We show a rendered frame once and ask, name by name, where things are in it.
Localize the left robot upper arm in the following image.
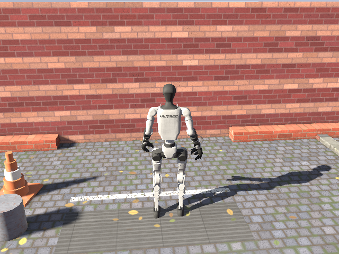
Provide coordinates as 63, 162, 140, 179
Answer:
145, 107, 158, 135

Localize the right robot upper arm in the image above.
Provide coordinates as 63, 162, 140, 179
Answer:
180, 107, 195, 136

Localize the robot right forearm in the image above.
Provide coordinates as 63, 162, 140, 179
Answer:
190, 128, 201, 149

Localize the robot torso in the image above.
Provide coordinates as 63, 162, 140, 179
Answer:
157, 105, 182, 159

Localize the robot left forearm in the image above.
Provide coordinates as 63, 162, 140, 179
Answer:
142, 128, 151, 144

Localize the right robot hand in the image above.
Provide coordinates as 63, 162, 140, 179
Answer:
191, 148, 203, 160

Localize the right robot thigh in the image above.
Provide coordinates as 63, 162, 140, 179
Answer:
177, 147, 188, 183

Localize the left robot hand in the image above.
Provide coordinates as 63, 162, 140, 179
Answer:
141, 142, 154, 152

